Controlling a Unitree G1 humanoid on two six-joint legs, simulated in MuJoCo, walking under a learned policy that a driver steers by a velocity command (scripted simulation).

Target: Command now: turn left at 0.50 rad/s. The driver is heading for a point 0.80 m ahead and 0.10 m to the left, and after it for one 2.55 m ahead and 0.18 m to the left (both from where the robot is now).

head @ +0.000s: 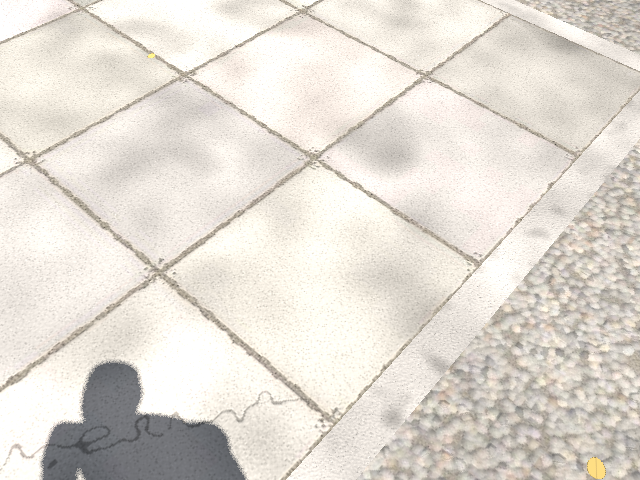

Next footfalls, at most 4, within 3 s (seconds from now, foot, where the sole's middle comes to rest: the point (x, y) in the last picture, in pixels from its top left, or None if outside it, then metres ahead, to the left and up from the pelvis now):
0.42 right None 0.05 -0.12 -0.76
0.86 left None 0.22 0.17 -0.76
1.38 right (257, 427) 0.58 0.11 -0.76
1.90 left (197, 307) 0.87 0.27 -0.76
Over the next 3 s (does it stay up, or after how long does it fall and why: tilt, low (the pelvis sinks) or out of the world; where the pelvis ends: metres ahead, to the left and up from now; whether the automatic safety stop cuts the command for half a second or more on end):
stays up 0.85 0.20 0.01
